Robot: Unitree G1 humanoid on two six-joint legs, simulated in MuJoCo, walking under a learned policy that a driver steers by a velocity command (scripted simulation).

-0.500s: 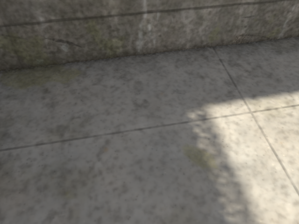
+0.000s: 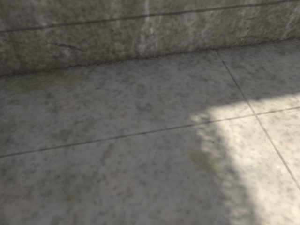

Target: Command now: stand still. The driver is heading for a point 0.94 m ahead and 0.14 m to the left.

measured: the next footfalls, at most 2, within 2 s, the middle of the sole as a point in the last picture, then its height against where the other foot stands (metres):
left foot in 1.42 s outside the picture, level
right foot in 1.92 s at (169, 211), level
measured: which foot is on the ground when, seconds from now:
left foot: down 0.00-0.96, up 0.98-1.00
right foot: down 0.00-1.00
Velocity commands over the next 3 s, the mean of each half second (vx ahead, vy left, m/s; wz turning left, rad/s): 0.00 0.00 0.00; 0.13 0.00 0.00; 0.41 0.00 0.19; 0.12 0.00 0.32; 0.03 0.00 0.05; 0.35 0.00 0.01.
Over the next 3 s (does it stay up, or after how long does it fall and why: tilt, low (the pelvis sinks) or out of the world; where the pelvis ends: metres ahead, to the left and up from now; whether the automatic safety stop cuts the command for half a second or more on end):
stays up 0.64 0.06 0.02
